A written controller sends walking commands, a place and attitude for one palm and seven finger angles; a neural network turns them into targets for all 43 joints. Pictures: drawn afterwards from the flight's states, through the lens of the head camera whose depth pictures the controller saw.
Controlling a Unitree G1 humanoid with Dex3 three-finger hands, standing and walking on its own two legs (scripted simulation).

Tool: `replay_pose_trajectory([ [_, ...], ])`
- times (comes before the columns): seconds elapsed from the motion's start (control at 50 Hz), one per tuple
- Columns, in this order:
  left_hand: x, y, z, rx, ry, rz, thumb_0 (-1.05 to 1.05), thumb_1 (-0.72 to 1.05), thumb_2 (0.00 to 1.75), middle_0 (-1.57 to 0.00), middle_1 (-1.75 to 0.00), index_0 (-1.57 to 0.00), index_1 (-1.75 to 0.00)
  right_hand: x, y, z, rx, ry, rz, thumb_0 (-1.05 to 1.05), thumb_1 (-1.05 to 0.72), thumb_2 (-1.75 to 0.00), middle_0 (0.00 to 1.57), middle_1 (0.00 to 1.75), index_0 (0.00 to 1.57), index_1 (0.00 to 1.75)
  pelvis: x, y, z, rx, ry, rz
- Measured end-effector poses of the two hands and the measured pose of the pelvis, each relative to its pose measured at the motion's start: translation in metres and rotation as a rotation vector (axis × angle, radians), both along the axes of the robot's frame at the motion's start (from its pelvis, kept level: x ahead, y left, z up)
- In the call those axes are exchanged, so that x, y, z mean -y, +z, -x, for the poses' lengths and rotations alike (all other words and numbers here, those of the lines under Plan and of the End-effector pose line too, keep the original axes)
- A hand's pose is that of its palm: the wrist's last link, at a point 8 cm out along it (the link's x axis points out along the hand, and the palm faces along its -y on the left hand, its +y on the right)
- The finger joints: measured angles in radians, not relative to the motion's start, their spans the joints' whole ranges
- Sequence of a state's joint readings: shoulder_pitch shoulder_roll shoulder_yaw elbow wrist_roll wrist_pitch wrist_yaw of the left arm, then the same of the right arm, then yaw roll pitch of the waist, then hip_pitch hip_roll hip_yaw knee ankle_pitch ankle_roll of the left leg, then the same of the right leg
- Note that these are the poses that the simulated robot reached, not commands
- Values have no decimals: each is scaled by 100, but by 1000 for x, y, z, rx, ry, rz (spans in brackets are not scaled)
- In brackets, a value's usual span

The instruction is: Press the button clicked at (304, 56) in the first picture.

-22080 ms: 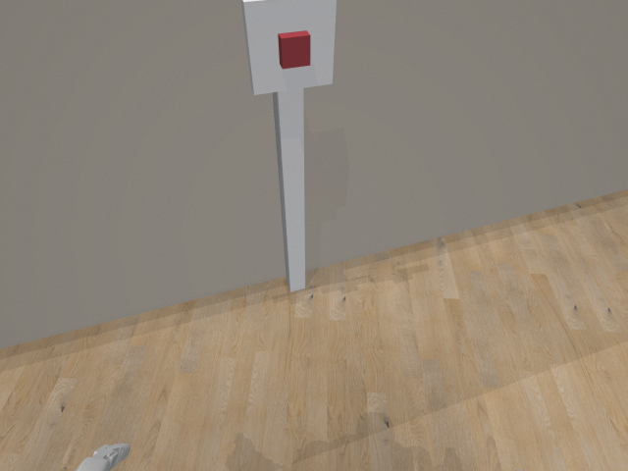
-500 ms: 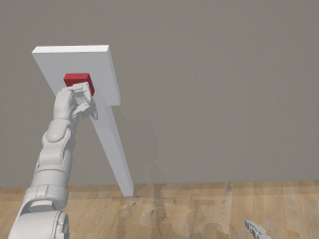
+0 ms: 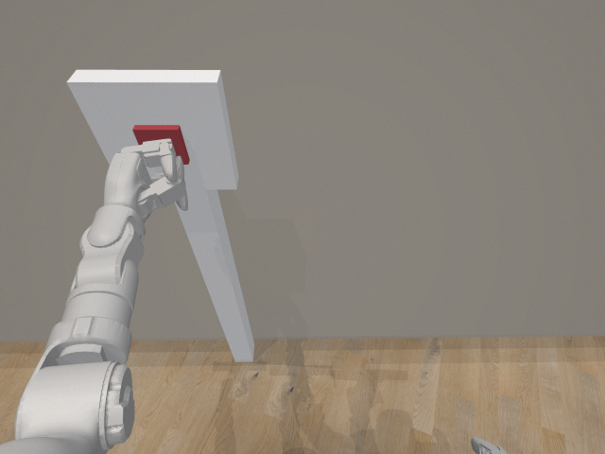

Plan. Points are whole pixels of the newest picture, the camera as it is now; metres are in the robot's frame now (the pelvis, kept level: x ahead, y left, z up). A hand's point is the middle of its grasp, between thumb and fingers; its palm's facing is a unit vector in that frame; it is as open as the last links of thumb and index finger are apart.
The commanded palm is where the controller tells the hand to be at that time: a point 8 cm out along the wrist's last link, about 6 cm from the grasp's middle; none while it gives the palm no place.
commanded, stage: press the button with the knuckle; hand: left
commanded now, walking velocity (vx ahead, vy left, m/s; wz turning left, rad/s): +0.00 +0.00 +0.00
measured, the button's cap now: (164, 140) +0.48 +0.20 +0.16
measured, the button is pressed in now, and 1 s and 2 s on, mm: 13 1 0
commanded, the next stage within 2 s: hold the button down briefly in 0.16 s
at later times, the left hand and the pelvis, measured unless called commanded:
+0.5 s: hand (178, 182) +0.43 +0.17 +0.14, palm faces +0.03 -1.00 -0.01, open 2.7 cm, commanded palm +0.43 +0.22 +0.14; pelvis -0.04 +0.01 -0.01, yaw +0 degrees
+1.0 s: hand (185, 192) +0.41 +0.16 +0.14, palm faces +0.03 -1.00 +0.00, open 2.8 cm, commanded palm +0.38 +0.21 +0.14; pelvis -0.02 +0.00 -0.01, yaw -2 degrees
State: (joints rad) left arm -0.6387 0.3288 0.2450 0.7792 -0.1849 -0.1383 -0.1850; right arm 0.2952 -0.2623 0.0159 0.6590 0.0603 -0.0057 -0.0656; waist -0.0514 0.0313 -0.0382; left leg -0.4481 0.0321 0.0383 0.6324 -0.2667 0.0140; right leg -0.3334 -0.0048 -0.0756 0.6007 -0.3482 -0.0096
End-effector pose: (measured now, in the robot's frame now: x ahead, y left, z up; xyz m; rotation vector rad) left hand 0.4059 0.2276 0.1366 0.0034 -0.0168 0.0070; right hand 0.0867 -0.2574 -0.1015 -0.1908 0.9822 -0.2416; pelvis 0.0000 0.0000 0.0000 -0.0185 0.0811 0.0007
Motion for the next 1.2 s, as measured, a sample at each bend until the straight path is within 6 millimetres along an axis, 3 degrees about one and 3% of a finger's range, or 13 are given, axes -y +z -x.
replay_pose_trajectory([
  [0.24, 0, 0, -2, 5, 20, -5, -5, 71, 93, -130, -150, -137, -150, -10, -8, 26, -31, 26, -3, 1, -90, -90, 20, 30, 20, 30, -5, -5, 18, -7, 14, 7],
  [0.52, 0, 0, -1, 10, 25, -12, -5, 70, 94, -130, -150, -137, -150, 2, -11, 85, -84, -25, 35, 1, -90, -90, 20, 30, 20, 30, -5, -10, 39, -21, 5, 13],
  [0.7, 2, 0, 1, 15, 38, -14, -5, 72, 93, -130, -150, -134, -150, 4, -13, 100, -91, -38, 36, 1, -90, -90, 20, 30, 20, 30, -5, -12, 43, -24, -9, 12],
  [0.9, 8, -1, 9, 29, 26, -17, -4, 79, 95, -130, -150, -131, -150, 1, -13, 75, -24, -27, 8, 1, -90, -90, 20, 30, 20, 30, -3, -10, 34, -17, -22, 9],
  [1.2, 7, -3, 38, 46, 21, -3, 0, 89, 92, -130, -150, -130, -150, -2, 14, -25, 182, 21, -27, 1, -90, -90, 20, 30, 20, 30, 4, 0, 0, 23, -48, -6],
])
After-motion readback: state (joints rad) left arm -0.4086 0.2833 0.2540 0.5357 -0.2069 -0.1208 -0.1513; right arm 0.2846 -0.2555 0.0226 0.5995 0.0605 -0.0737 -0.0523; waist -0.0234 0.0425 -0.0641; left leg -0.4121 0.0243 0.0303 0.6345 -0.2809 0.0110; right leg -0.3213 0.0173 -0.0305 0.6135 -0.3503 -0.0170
